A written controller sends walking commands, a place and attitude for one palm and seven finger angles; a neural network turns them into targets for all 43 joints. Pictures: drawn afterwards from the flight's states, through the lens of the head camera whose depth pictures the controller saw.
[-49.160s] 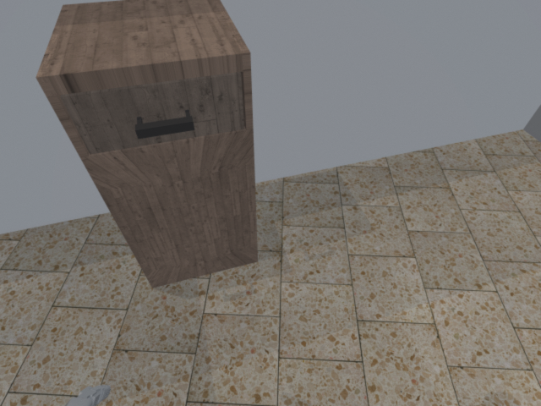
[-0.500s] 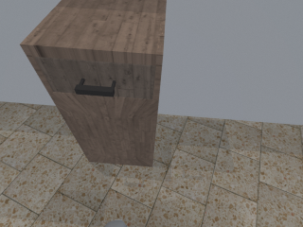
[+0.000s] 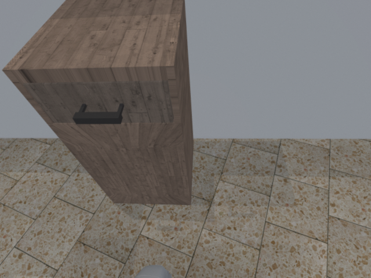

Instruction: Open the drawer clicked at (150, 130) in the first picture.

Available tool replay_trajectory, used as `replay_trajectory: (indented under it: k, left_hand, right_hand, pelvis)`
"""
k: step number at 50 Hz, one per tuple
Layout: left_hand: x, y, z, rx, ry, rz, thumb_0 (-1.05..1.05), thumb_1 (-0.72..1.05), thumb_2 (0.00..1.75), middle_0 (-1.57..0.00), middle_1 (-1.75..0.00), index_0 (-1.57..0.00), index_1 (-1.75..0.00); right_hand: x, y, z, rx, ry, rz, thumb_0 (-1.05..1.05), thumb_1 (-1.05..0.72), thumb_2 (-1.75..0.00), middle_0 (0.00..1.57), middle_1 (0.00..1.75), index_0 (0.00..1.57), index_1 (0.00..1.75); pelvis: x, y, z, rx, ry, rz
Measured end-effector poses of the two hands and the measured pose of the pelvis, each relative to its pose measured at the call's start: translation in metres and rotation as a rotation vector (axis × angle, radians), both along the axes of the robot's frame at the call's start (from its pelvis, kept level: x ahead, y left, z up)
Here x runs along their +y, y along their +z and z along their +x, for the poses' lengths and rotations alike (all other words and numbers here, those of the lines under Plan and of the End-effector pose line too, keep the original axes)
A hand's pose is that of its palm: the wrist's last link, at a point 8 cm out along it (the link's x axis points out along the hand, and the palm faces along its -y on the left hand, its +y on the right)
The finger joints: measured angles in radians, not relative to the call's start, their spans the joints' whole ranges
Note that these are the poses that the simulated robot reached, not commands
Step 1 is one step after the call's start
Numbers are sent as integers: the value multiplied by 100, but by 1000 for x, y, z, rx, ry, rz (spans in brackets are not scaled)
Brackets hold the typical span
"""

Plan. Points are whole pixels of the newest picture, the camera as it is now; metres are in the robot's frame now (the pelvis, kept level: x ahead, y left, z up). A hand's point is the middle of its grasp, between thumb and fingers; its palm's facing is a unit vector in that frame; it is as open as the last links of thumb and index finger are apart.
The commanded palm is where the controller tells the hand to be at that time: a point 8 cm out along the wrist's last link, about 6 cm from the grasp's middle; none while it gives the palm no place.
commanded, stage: come to a stop and stand still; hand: left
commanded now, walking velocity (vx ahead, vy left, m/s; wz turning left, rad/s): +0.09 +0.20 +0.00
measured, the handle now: (100, 112) +0.52 +0.28 +0.02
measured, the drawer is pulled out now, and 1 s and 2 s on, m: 0.00 0.00 0.00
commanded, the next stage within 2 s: look again from close up in 0.48 s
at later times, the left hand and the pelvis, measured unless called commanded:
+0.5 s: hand out of the picture -0.01 +0.20 -0.17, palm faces +0.08 -0.98 -0.19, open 7.4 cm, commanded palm none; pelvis -0.01 +0.02 +0.01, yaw +1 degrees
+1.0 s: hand out of the picture +0.01 +0.21 -0.16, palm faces +0.02 -0.97 -0.23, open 7.4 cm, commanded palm none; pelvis +0.00 +0.03 +0.01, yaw -1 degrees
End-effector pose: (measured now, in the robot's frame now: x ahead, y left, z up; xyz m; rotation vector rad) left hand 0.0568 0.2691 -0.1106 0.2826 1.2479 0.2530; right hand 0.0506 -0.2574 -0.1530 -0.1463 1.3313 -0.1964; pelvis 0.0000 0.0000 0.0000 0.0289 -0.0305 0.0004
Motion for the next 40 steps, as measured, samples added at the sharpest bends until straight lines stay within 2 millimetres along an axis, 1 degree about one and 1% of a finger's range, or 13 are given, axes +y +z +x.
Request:
replay_trajectory:
  k: [3,7,10,12,15,18,22,27,31,34,37,40]
  left_hand:
    - [-14,2,3,-20,-8,-32,1,90,90,-20,-30,-20,-29]
    - [-29,0,3,-46,-2,-85,1,90,90,-20,-30,-20,-30]
    - [-33,-7,-5,-42,17,-120,1,90,90,-20,-30,-21,-30]
    - [-32,-16,-13,-30,39,-143,1,90,90,-20,-30,-21,-30]
    - [-31,-23,-28,6,64,-164,1,90,90,-20,-30,-21,-30]
    - [-30,-25,-44,45,78,-170,1,91,90,-20,-30,-20,-30]
    - [-26,-26,-63,100,83,-170,1,91,90,-20,-30,-20,-30]
    - [-24,-25,-78,143,86,-170,1,91,90,-20,-30,-20,-29]
    - [-23,-26,-84,149,70,-160,1,91,90,-20,-30,-20,-29]
    - [-19,-26,-87,152,47,-157,1,90,90,-20,-30,-20,-29]
    - [-13,-24,-85,144,40,-147,1,90,90,-20,-30,-20,-30]
    - [-7,-21,-78,121,36,-135,1,90,90,-20,-30,-20,-29]
  right_hand:
    - [-9,10,-18,28,-4,-7,0,-91,-90,20,30,20,30]
    - [-9,22,-38,71,13,-14,0,-91,-90,20,30,20,30]
    - [-1,25,-49,88,28,-20,0,-91,-90,20,30,20,30]
    - [6,22,-56,89,42,-28,0,-91,-90,20,30,20,30]
    - [20,22,-64,115,56,-20,0,-91,-90,20,30,20,30]
    - [35,23,-63,109,58,4,0,-91,-90,20,30,20,30]
    - [52,21,-57,74,51,32,0,-91,-90,20,30,20,30]
    - [59,21,-58,67,43,32,1,-93,-90,20,30,20,30]
    - [62,19,-59,58,36,32,1,-93,-90,20,30,20,30]
    - [65,15,-56,14,27,36,1,-92,-90,20,30,20,30]
    - [72,10,-54,-18,31,51,1,-92,-90,20,30,20,30]
    - [78,7,-55,-23,36,64,1,-93,-90,20,30,20,30]
  pelvis:
    - [-5,7,-3,9,8,10]
    - [-6,14,-6,26,20,16]
    - [-3,14,-9,35,28,11]
    - [3,8,-11,42,39,-21]
    - [5,8,-13,32,40,-20]
    - [7,9,-12,26,31,-25]
    - [12,11,-11,15,21,-30]
    - [18,12,-10,8,14,-32]
    - [23,10,-11,13,3,-38]
    - [30,7,-12,11,-2,-33]
    - [35,5,-10,4,-1,-30]
    - [38,5,-7,-3,-1,-25]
